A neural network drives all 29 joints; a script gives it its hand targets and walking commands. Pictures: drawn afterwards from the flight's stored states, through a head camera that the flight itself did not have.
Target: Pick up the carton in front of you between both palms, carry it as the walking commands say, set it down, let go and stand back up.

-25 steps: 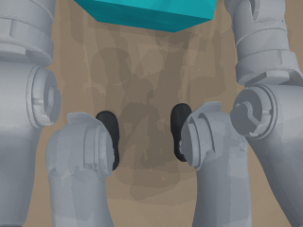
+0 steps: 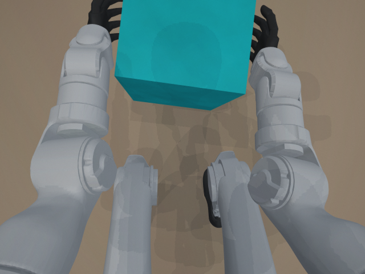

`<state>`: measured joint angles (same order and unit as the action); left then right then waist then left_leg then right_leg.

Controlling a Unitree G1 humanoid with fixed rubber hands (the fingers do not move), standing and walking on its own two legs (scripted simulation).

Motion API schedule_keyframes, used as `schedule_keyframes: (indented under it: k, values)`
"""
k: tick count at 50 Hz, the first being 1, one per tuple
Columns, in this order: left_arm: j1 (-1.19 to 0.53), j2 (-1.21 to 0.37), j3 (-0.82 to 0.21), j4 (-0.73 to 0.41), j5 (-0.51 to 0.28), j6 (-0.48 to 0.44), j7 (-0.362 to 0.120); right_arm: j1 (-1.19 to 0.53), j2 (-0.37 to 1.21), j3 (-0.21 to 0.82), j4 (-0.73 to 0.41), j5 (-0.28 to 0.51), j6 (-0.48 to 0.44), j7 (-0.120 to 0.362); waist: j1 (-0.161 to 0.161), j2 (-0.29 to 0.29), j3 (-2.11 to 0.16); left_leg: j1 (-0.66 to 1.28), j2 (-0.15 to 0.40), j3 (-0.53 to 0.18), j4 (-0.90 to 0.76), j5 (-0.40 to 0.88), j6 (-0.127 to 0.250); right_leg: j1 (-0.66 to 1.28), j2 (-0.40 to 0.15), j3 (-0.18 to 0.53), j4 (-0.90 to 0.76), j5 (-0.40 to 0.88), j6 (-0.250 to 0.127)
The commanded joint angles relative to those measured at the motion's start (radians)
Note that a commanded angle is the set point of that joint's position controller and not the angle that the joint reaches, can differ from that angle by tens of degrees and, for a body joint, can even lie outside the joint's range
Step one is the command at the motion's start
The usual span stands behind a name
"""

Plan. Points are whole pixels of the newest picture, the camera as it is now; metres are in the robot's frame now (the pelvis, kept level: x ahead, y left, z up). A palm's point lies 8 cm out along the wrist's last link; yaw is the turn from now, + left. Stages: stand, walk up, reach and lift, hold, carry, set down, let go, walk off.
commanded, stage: reach and lift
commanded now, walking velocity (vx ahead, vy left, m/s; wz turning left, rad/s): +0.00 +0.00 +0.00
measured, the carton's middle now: (181, 51) +0.54 +0.00 -0.14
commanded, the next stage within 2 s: none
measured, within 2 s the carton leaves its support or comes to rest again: neither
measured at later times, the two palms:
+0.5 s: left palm (67, 15) +0.50 +0.15 +0.07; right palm (313, 31) +0.48 -0.15 +0.07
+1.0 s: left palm out of the picture +0.44 +0.15 +0.22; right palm out of the picture +0.44 -0.15 +0.22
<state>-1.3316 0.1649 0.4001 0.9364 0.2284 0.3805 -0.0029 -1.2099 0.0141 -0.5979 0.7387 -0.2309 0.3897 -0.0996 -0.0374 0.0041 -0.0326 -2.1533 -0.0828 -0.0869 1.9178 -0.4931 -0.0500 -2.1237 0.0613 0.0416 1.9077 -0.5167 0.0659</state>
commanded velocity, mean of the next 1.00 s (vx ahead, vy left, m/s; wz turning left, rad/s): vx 0.00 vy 0.00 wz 0.00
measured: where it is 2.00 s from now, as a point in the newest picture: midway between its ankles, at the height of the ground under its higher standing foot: (179, 208)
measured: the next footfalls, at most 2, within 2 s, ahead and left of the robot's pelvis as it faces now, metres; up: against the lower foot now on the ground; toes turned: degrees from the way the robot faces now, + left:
none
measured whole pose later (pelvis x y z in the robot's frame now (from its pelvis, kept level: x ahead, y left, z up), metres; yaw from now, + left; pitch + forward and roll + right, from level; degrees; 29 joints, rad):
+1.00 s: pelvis +0.07 +0.00 +0.24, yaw +1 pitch +23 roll +0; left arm -0.57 -0.11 0.37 0.57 0.24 0.40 0.01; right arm -0.55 0.13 -0.40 0.54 -0.22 0.41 -0.04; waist -0.01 -0.01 -0.18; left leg -1.08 -0.03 -0.07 1.06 -0.39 -0.02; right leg -1.07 0.04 0.08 1.06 -0.40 0.03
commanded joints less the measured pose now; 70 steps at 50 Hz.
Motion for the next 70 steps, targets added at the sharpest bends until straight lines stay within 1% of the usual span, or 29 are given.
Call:
schedule_keyframes:
  k: [1, 5, 9, 12, 16, 20, 24, 29, 35, 40, 50, 58, 63, 67, 70]
  values:
    - [-0.540, -1.057, -0.263, 0.017, -0.093, -0.014, -0.242, -0.753, 0.910, 0.416, -0.010, 0.103, -0.019, 0.266, -0.041, 0.080, -0.944, 0.513, -0.078, 0.165, -0.246, 0.031, 0.049, 0.490, 0.106, -0.154, -0.242, 0.069, -0.042]
    - [-0.563, -1.073, -0.286, -0.045, -0.096, -0.008, -0.241, -0.796, 0.956, 0.486, -0.068, 0.139, -0.005, 0.284, -0.007, 0.048, -1.086, 0.620, -0.078, 0.168, -0.294, 0.054, 0.055, 0.574, 0.108, -0.157, -0.285, 0.081, -0.034]
    - [-0.555, -1.131, -0.362, -0.136, -0.131, 0.018, -0.240, -0.796, 1.024, 0.590, -0.133, 0.200, 0.026, 0.301, 0.018, 0.019, -1.258, 0.755, -0.079, 0.173, -0.330, 0.112, 0.052, 0.676, 0.113, -0.163, -0.317, 0.132, -0.025]
    - [-0.519, -1.184, -0.425, -0.197, -0.165, 0.041, -0.245, -0.747, 1.068, 0.654, -0.164, 0.231, 0.049, 0.313, 0.021, 0.016, -1.332, 0.847, -0.080, 0.169, -0.359, 0.168, 0.045, 0.739, 0.116, -0.164, -0.343, 0.183, -0.023]
    - [-0.436, -1.245, -0.499, -0.249, -0.202, 0.056, -0.250, -0.632, 1.097, 0.701, -0.178, 0.250, 0.060, 0.322, 0.006, 0.038, -1.341, 0.937, -0.082, 0.158, -0.405, 0.245, 0.029, 0.802, 0.118, -0.154, -0.388, 0.257, -0.023]
    - [-0.337, -1.290, -0.541, -0.269, -0.214, 0.049, -0.247, -0.502, 1.110, 0.713, -0.167, 0.244, 0.049, 0.324, -0.009, 0.064, -1.261, 0.983, -0.085, 0.144, -0.462, 0.291, 0.017, 0.845, 0.119, -0.137, -0.445, 0.303, -0.028]
    - [-0.246, -1.308, -0.548, -0.265, -0.203, 0.032, -0.235, -0.397, 1.119, 0.712, -0.146, 0.228, 0.029, 0.322, -0.010, 0.073, -1.156, 1.022, -0.086, 0.127, -0.528, 0.302, 0.016, 0.881, 0.120, -0.119, -0.510, 0.308, -0.031]
    - [-0.142, -1.316, -0.530, -0.252, -0.171, 0.008, -0.218, -0.301, 1.137, 0.714, -0.125, 0.210, 0.007, 0.322, 0.003, 0.053, -1.046, 1.082, -0.088, 0.110, -0.620, 0.284, 0.025, 0.948, 0.121, -0.096, -0.603, 0.286, -0.033]
    - [-0.043, -1.329, -0.527, -0.258, -0.145, -0.008, -0.217, -0.202, 1.164, 0.730, -0.116, 0.191, -0.005, 0.323, 0.017, 0.018, -0.966, 1.182, -0.084, 0.093, -0.736, 0.258, 0.036, 1.071, 0.117, -0.069, -0.721, 0.265, -0.034]
    - [0.027, -1.345, -0.558, -0.289, -0.147, -0.011, -0.225, -0.119, 1.183, 0.760, -0.131, 0.187, -0.010, 0.325, 0.021, 0.004, -0.917, 1.289, -0.076, 0.078, -0.830, 0.263, 0.042, 1.187, 0.108, -0.045, -0.819, 0.273, -0.039]
    - [0.207, -1.355, -0.623, -0.352, -0.154, 0.001, -0.235, 0.077, 1.196, 0.823, -0.174, 0.185, 0.002, 0.327, 0.025, 0.003, -0.765, 1.539, -0.056, 0.042, -1.033, 0.330, 0.048, 1.448, 0.082, 0.002, -1.029, 0.340, -0.054]
    - [0.376, -1.350, -0.657, -0.408, -0.153, 0.035, -0.234, 0.245, 1.194, 0.862, -0.218, 0.177, 0.034, 0.332, 0.031, -0.001, -0.600, 1.745, -0.041, 0.021, -1.209, 0.443, 0.048, 1.674, 0.059, 0.023, -1.207, 0.452, -0.059]
    - [0.468, -1.336, -0.695, -0.475, -0.169, 0.077, -0.233, 0.342, 1.175, 0.895, -0.273, 0.185, 0.075, 0.332, 0.034, -0.006, -0.503, 1.876, -0.029, 0.019, -1.317, 0.510, 0.048, 1.810, 0.049, 0.026, -1.315, 0.521, -0.056]
    - [0.524, -1.328, -0.736, -0.547, -0.185, 0.126, -0.234, 0.395, 1.155, 0.932, -0.338, 0.202, 0.120, 0.335, 0.036, -0.004, -0.417, 1.971, -0.020, 0.015, -1.399, 0.523, 0.046, 1.899, 0.042, 0.027, -1.398, 0.530, -0.054]
    - [0.551, -1.310, -0.737, -0.580, -0.186, 0.167, -0.236, 0.423, 1.135, 0.930, -0.367, 0.201, 0.158, 0.338, 0.033, -0.004, -0.324, 2.008, -0.017, 0.012, -1.456, 0.481, 0.045, 1.935, 0.040, 0.024, -1.454, 0.491, -0.055]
